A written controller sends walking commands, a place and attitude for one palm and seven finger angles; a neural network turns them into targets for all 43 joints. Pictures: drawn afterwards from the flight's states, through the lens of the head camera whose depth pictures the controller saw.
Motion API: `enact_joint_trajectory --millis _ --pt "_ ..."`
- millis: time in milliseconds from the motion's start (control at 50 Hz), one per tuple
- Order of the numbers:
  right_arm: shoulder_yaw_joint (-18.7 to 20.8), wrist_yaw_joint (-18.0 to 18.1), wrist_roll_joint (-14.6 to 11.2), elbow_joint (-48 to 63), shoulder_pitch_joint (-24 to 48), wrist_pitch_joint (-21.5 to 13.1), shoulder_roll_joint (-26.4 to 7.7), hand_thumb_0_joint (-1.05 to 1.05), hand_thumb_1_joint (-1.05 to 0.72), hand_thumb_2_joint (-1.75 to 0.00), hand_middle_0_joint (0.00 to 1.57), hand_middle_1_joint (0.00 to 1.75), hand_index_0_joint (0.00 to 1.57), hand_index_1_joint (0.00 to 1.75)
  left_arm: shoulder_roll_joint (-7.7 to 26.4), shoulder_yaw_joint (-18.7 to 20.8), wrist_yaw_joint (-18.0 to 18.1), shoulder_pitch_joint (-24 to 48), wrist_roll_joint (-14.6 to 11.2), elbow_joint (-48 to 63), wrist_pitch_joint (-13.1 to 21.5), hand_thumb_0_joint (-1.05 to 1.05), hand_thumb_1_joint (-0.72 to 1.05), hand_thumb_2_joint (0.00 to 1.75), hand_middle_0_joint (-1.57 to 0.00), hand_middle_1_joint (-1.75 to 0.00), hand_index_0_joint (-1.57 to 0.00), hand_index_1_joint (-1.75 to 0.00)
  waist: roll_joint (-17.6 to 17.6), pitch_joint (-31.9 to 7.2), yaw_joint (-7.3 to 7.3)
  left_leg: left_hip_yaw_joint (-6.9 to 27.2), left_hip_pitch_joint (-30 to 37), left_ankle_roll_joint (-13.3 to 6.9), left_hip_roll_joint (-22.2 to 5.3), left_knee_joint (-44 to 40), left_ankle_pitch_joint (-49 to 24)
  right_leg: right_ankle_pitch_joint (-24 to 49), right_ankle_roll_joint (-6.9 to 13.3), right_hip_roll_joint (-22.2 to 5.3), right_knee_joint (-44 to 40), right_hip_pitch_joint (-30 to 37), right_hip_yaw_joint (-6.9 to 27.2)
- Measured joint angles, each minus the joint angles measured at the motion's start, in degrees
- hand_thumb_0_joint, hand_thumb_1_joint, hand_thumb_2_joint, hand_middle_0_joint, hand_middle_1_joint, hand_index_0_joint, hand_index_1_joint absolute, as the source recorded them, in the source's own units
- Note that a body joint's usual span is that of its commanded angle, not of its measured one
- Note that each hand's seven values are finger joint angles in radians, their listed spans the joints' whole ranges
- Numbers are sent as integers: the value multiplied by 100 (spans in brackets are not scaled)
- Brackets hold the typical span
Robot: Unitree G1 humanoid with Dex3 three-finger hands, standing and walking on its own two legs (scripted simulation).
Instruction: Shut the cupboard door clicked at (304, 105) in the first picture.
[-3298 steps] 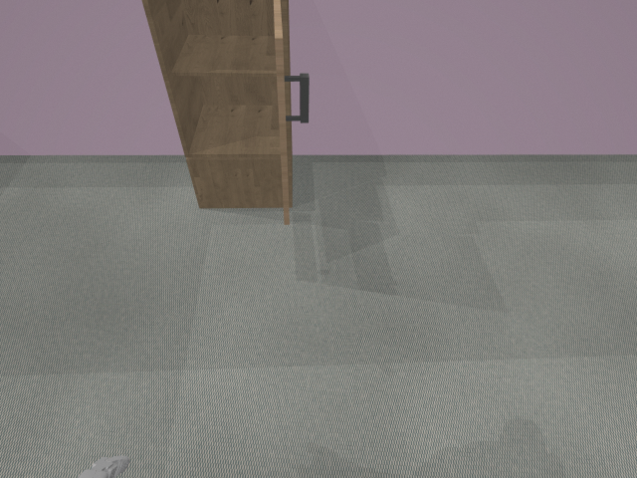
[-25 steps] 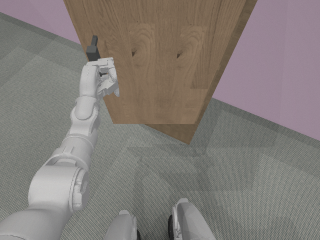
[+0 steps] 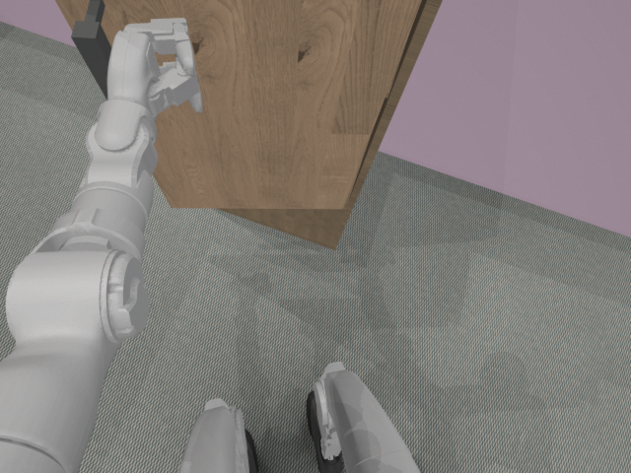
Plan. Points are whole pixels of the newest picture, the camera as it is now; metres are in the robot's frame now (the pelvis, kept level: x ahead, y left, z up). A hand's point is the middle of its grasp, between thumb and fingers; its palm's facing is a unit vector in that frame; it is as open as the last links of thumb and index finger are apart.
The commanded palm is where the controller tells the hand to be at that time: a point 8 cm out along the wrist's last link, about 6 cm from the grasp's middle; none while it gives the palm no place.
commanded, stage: push the door shut along its arc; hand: left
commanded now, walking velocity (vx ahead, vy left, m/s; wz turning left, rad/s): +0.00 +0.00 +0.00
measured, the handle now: (114, 65) +0.60 +0.13 +0.08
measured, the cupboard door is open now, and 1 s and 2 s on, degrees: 21 10 10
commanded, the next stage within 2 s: pull the fist back off the door in 0.46 s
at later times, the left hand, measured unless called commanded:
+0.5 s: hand (198, 57) +0.60 +0.03 +0.08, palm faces -0.34 -0.94 -0.04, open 3.1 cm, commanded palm +0.61 +0.06 +0.08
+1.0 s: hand (214, 59) +0.60 +0.02 +0.08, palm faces +0.06 -1.00 -0.02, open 3.1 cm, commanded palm +0.55 +0.07 +0.08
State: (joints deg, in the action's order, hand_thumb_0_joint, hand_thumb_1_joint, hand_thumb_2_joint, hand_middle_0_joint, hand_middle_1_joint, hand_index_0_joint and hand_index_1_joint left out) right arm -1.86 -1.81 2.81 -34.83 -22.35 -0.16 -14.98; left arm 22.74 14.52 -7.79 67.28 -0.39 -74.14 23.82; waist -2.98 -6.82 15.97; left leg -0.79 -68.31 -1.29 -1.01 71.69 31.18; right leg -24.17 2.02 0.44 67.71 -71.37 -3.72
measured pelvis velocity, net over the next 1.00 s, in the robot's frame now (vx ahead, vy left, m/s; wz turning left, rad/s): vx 0.02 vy -0.01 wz -0.02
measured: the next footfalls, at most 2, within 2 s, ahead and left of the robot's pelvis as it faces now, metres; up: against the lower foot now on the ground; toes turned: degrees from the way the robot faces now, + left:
none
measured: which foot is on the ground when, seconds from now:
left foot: down 0.00-1.00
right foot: down 0.00-1.00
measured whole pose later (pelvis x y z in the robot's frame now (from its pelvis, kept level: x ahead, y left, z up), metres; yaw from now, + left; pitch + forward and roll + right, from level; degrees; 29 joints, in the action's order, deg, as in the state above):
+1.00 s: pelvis +0.02 -0.01 +0.01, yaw -1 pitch +30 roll -1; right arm -1.4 -6.9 6.2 -35.5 -27.4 -0.3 -12.1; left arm 16.6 19.8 14.0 67.5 5.1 -73.8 21.7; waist -4.4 -8.1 16.0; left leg -1.4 -66.5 -0.7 -2.1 67.7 31.3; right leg -24.0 2.3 1.8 64.1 -70.2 -2.9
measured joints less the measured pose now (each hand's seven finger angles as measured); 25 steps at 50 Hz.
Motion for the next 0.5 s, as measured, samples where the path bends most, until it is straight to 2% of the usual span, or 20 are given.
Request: enact_joint_trajectory --millis 160,500 --pt "-80 -16 -23 19 -191 70 38 0 -90 -90 21 30 20 30 240 46 -400 232 42 -69 -318 -1 90 92 -130 -150 -130 -149 -43 29 24 -10 -90 -1 -45 42 49 -17 -1 48 16 -96 11" --pt "-67 1 93 -161 -218 -168 -26 0 -90 -90 21 30 20 30 655 -277 -618 1267 156 -452 -763 0 91 96 -130 -150 -130 -149 -24 30 295 188 -752 15 -51 444 113 -48 24 38 257 -629 -185"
